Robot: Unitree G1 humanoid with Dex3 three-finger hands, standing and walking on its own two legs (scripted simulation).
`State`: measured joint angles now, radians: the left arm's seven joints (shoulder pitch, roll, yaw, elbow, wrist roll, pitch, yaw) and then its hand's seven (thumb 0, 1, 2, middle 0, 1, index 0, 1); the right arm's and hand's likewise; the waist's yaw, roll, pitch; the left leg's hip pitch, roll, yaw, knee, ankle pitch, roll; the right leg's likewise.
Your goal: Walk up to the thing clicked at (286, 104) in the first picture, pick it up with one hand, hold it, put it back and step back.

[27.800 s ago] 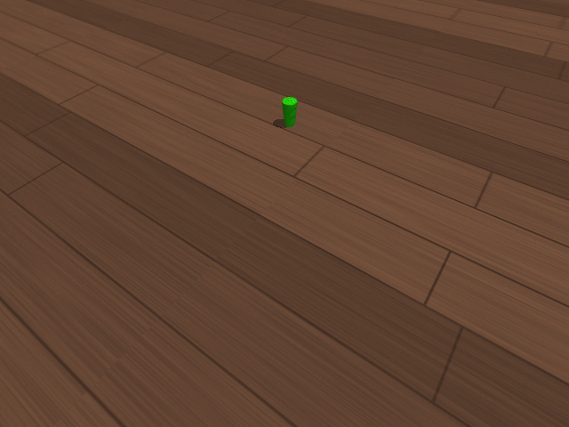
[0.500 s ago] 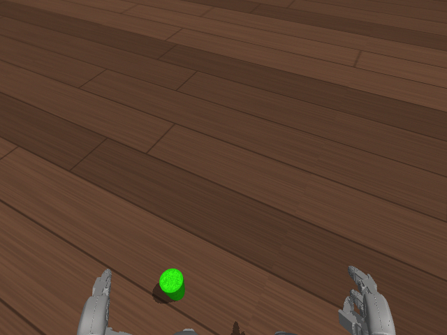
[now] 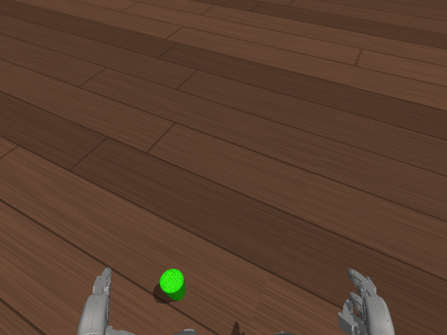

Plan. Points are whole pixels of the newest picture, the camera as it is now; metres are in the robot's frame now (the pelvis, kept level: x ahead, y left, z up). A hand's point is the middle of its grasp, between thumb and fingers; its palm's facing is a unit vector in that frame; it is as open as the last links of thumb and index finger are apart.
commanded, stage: home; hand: left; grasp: from the side
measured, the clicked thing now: (174, 287) +0.40 +0.22 -0.64
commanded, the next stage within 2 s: stand in 0.16 s
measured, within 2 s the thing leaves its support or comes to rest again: neither
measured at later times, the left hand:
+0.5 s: hand (129, 321) +0.17 +0.18 -0.05, palm faces +0.11 -0.95 -0.28, open 14.6 cm
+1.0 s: hand out of the picture +0.06 +0.26 -0.11, palm faces +0.00 -0.94 -0.34, open 7.5 cm
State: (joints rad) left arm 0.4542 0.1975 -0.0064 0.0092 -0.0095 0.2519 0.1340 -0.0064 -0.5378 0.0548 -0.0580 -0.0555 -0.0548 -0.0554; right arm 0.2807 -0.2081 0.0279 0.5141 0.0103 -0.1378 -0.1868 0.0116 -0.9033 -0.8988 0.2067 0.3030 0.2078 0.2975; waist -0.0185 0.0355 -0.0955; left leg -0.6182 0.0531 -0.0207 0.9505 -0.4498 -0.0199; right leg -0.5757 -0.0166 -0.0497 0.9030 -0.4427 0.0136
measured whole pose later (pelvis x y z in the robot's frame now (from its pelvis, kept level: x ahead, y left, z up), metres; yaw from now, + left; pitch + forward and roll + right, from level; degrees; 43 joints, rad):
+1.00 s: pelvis +0.00 +0.02 +0.04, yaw +0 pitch -3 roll +0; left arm 0.23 0.32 0.02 0.94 0.03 0.00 0.02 0.01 0.88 0.89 -0.21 -0.30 -0.20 -0.30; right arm 0.21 -0.32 -0.03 0.98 -0.04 0.00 -0.01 0.01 -0.91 -0.90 0.20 0.30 0.21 0.30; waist 0.01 0.00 0.05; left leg -0.26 0.00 0.02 0.59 -0.29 0.01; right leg -0.23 -0.06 -0.03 0.57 -0.29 0.04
